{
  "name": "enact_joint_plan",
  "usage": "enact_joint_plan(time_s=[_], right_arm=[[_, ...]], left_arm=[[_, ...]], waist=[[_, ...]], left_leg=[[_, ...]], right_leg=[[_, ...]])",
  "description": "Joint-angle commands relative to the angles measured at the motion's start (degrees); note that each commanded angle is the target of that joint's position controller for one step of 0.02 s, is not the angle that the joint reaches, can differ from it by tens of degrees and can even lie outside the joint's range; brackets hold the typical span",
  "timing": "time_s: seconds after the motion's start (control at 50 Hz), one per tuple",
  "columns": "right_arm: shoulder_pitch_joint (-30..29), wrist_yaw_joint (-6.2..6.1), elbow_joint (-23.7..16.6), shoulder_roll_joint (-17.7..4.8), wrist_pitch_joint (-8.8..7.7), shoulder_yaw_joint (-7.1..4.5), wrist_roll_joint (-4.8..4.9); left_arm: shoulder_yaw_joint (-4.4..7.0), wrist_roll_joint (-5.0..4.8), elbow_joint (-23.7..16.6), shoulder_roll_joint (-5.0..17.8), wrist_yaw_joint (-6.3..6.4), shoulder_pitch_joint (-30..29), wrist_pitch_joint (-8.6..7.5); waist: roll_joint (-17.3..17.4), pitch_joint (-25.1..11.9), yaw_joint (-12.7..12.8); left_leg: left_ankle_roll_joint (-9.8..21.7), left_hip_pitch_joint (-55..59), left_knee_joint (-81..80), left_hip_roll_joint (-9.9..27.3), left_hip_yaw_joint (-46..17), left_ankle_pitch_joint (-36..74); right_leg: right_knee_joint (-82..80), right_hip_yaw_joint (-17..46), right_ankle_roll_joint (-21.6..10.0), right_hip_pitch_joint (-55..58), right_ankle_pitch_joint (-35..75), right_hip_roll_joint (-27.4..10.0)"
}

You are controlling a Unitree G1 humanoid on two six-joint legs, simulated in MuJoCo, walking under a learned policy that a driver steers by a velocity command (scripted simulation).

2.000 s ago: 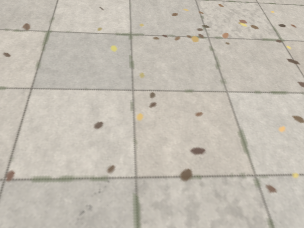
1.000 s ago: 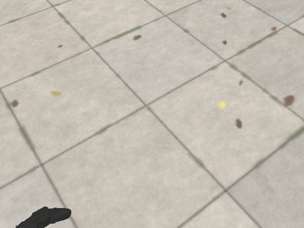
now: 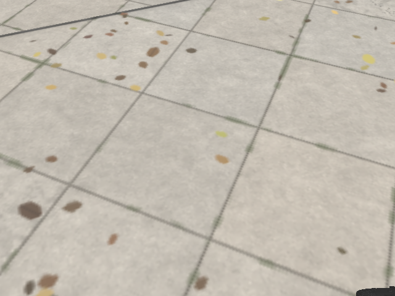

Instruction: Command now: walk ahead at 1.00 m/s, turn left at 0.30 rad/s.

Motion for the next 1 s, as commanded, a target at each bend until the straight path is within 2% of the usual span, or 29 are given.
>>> enact_joint_plan(time_s=[0.02,0.08,0.12,0.16,0.18,0.2,0.22,0.24,0.26,0.28,0.32,0.34,0.4,0.44,0.5,0.56,0.58,0.6,0.62,0.64,0.66,0.68,0.7,0.72,0.74,0.76,0.8,0.9,1.0], right_arm=[[-7.2,1.41,-7.1,-0.4,-0.69,1.50,0.08],[-10.8,2.30,-7.6,0.8,-0.87,2.33,0.44],[-8.4,1.17,-6.4,-0.6,-0.78,1.82,0.03],[6.4,-0.46,-1.8,-3.8,-0.78,0.17,-0.23],[17.7,-1.43,2.0,-6.5,-0.82,-1.18,-0.22],[23.6,-2.69,4.0,-11.3,-0.82,-2.69,-0.87],[20.7,-3.36,2.4,-14.1,-0.57,-3.22,-0.92],[19.0,-3.52,3.0,-11.6,-0.69,-3.44,0.86],[16.6,-3.71,4.5,-8.8,-1.33,-2.79,1.78],[14.9,-3.50,5.5,-6.1,-1.93,-2.34,2.10],[12.7,-3.83,6.3,-2.7,-2.34,-1.38,2.66],[9.6,-2.62,3.3,-2.1,-3.34,-1.76,4.87],[6.9,-3.66,3.4,-4.2,-2.88,-2.73,5.48],[9.4,-5.04,4.1,-5.2,-1.20,-3.57,5.23],[16.8,-5.76,6.3,-5.6,0.26,-4.27,5.44],[11.8,-6.20,3.5,-5.0,0.76,-4.71,5.66],[11.9,-5.86,1.9,-2.1,0.83,-3.99,4.74],[21.4,-5.30,2.0,3.4,1.19,-2.49,2.67],[34.7,-4.30,2.4,-0.6,1.20,-2.41,3.91],[30.0,-3.81,1.7,-2.7,1.69,-2.68,6.09],[20.6,-4.36,0.0,-5.4,2.11,-3.75,6.09],[15.7,-4.65,-0.9,-7.4,2.73,-4.61,5.35],[13.9,-4.69,-1.4,-7.0,3.17,-4.82,4.80],[14.1,-4.56,-1.9,-4.8,3.22,-4.54,4.69],[11.5,-1.84,-3.2,-1.2,3.57,-2.97,-1.83],[10.3,-0.70,-4.7,1.7,3.54,-2.60,-1.48],[9.0,0.30,-5.6,0.7,3.73,-2.73,-0.08],[2.6,0.87,-7.9,-1.3,4.28,-2.77,0.64],[-5.6,2.56,-10.2,-1.8,4.27,-2.25,0.90]], left_arm=[[0.33,-0.77,-3.1,5.1,-0.44,-4.2,-2.04],[0.44,-1.53,-1.2,7.4,-0.75,-1.4,-2.25],[0.72,-1.56,0.1,10.0,-0.42,0.5,-1.95],[1.11,-1.07,0.7,12.9,0.72,0.1,-0.71],[0.91,-1.16,0.0,12.6,1.10,-1.7,-0.02],[-0.37,-0.07,-1.8,6.2,0.69,-0.4,0.19],[-1.25,-2.19,-4.9,1.7,0.07,4.9,-0.12],[-0.19,-1.71,-6.5,7.2,0.80,-2.5,-0.35],[-0.62,-1.75,-7.5,5.9,0.93,-6.3,-0.60],[-1.16,-0.94,-7.2,4.5,1.05,-6.8,-0.51],[-1.43,0.75,-7.3,3.3,0.50,-6.6,1.06],[-0.39,-2.23,-10.1,3.9,1.25,-11.6,-1.24],[-1.10,-1.73,-14.2,2.1,1.23,-19.9,-2.17],[-1.98,-0.91,-15.7,-0.2,0.82,-25.4,-2.65],[-0.70,-1.81,-17.7,1.8,0.41,-28.4,-2.05],[1.03,-1.18,-17.4,5.7,1.54,-21.9,-1.19],[1.35,-0.52,-15.7,6.8,1.88,-14.0,-0.76],[0.84,-0.14,-15.8,7.7,2.01,-10.0,0.14],[1.04,-0.69,-16.8,8.3,1.17,-10.1,0.88],[1.98,-2.31,-16.5,8.5,1.06,-14.0,1.17],[1.42,-2.47,-17.0,4.9,1.69,-17.0,1.22],[0.59,-1.62,-17.0,4.1,1.96,-19.9,1.14],[0.56,-0.80,-16.4,4.2,1.70,-20.6,0.59],[1.03,-0.79,-15.3,4.4,1.54,-21.5,0.12],[1.01,1.40,-12.0,5.0,1.72,-16.2,0.48],[1.82,1.20,-10.8,6.4,1.38,-14.9,0.26],[1.90,0.19,-10.2,5.5,0.50,-15.1,-0.13],[2.67,-0.12,-8.1,7.3,0.29,-10.9,-0.74],[3.35,0.44,-6.6,9.8,0.94,-7.2,-0.05]], waist=[[-5.5,6.6,-3.7],[-4.8,7.5,-3.2],[-7.0,4.4,-5.1],[-10.4,-5.2,-13.0],[-9.4,-10.1,-18.6],[0.0,-15.8,-16.7],[12.0,-23.0,-9.7],[4.3,-18.3,-11.4],[1.5,-8.6,-8.7],[-1.9,-2.7,-5.9],[-2.2,-0.1,-1.8],[-4.4,-2.7,-2.1],[-3.4,1.0,-0.6],[-1.9,0.3,-3.0],[1.0,-2.2,-4.9],[3.1,-5.8,1.4],[1.0,-13.9,4.0],[-11.1,-22.5,0.5],[-20.1,-31.1,-3.6],[-17.6,-26.1,-3.0],[-12.0,-16.0,-1.7],[-6.6,-9.7,-2.4],[-4.0,-5.5,-3.3],[-5.9,-3.1,-4.7],[1.9,-2.6,-4.4],[-2.5,-2.4,-4.9],[-7.6,-2.7,-5.1],[-7.6,0.5,-4.0],[-8.5,5.2,-1.2]], left_leg=[[-0.6,-2.7,-14.2,2.5,2.3,8.0],[1.4,10.7,-25.2,1.9,9.3,14.1],[2.9,15.2,-27.3,-1.1,12.0,10.2],[4.8,30.8,-28.6,-4.5,11.6,2.8],[5.9,44.1,-32.6,-2.6,8.8,2.7],[6.3,57.3,-32.1,10.2,-6.1,-12.9],[11.3,64.7,-42.1,24.8,-38.3,-13.7],[12.4,61.8,-45.0,21.5,-36.8,4.6],[12.8,53.7,-43.6,19.1,-25.7,24.0],[12.1,44.6,-43.3,16.4,-19.1,38.9],[10.3,34.3,-45.6,11.9,-12.6,47.8],[12.0,35.5,-47.9,11.8,-15.3,42.3],[11.7,26.1,-49.8,9.3,-11.3,44.6],[7.0,19.0,-47.5,2.6,-5.7,41.9],[1.0,16.8,-43.3,1.1,-10.8,26.7],[-3.2,19.1,-28.6,-1.5,-13.4,24.5],[-4.8,16.8,-15.2,-3.0,-11.7,11.5],[-5.4,8.2,2.4,-6.4,-7.8,-30.1],[-5.5,3.3,14.9,-2.9,-9.9,-31.5],[-6.3,-6.3,21.9,3.3,-5.0,-18.0],[-6.9,-10.1,20.5,3.8,-0.1,-11.6],[-6.8,-7.9,19.0,5.2,1.2,-8.6],[-6.1,-3.9,16.4,7.0,0.7,-7.6],[-5.5,-1.7,12.9,8.3,0.5,-7.2],[-3.6,2.8,10.2,6.3,2.5,-6.5],[-2.9,1.6,9.2,6.7,2.6,-4.9],[-2.6,-3.1,7.6,7.4,1.6,-1.0],[-3.8,-8.9,1.5,9.0,1.1,5.5],[-1.9,-6.5,-11.2,9.3,6.8,3.4]], right_leg=[[-18.0,7.3,-7.7,-4.7,15.4,-12.3],[-23.4,1.9,-7.4,-6.6,28.7,-12.7],[-15.8,-0.8,-7.1,1.6,56.0,-13.2],[5.7,-2.0,-6.0,4.2,73.4,-14.3],[22.5,-2.5,-5.1,-2.2,66.6,-12.1],[44.7,-1.0,-5.3,-15.5,24.0,-7.0],[63.1,5.2,-3.8,-31.6,-9.6,1.4],[64.6,8.9,-4.2,-37.5,-5.1,-0.7],[60.8,7.3,-3.4,-38.8,-1.4,-3.2],[56.0,6.5,-2.2,-36.0,-1.8,-4.6],[48.1,6.5,0.0,-29.5,-3.0,-5.9],[47.6,9.2,1.4,-31.1,-2.6,-5.5],[30.5,7.2,3.7,-29.7,0.8,-4.1],[15.2,3.6,3.6,-19.9,16.0,1.8],[5.7,6.1,2.7,-7.4,30.2,6.4],[0.2,8.9,0.4,2.2,33.6,2.9],[5.0,13.6,-2.6,13.6,39.6,-4.7],[12.7,25.2,-7.0,26.2,55.6,-19.7],[9.9,44.5,-15.6,31.0,32.7,-30.5],[-0.5,52.4,-18.7,26.9,-14.9,-30.4],[-6.2,47.4,-14.5,17.3,-27.9,-24.4],[-7.4,39.2,-11.5,7.1,-21.5,-21.2],[-8.6,31.9,-10.4,-1.3,-14.8,-18.0],[-10.2,26.7,-9.6,-5.6,-12.9,-15.9],[-12.0,21.8,-9.0,-12.0,-9.7,-16.1],[-12.4,18.5,-8.9,-10.9,-9.0,-15.3],[-13.7,15.3,-8.9,-7.8,-9.3,-16.3],[-16.6,8.6,-8.1,-3.4,-9.8,-20.4],[-18.3,-2.6,-4.7,1.4,-8.6,-20.4]])
Keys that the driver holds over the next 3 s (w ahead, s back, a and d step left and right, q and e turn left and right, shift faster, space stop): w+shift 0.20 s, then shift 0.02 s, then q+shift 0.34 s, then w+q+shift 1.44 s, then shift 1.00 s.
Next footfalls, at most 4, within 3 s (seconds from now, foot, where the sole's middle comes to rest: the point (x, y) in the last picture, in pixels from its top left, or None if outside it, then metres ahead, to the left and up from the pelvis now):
0.18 left None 0.38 0.09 -0.77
0.58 right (224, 228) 0.74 -0.02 -0.77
1.14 left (117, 219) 0.76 0.38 -0.77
1.56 right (64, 141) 1.12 0.70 -0.77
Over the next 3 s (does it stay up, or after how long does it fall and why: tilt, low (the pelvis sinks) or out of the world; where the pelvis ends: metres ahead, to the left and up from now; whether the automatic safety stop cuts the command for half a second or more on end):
stays up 0.94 1.40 0.00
